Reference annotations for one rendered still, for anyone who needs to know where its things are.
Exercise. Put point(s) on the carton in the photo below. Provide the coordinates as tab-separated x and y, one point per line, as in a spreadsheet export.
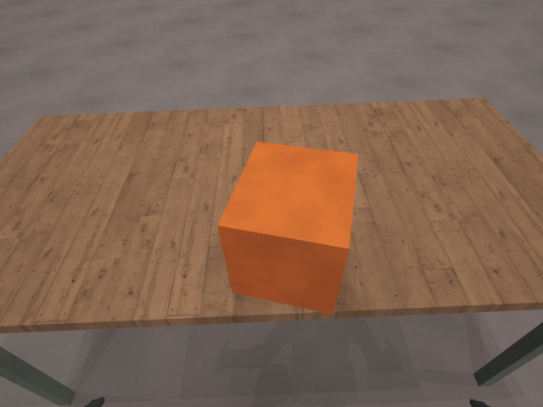
285	232

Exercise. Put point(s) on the table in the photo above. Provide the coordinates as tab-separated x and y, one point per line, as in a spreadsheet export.
111	220

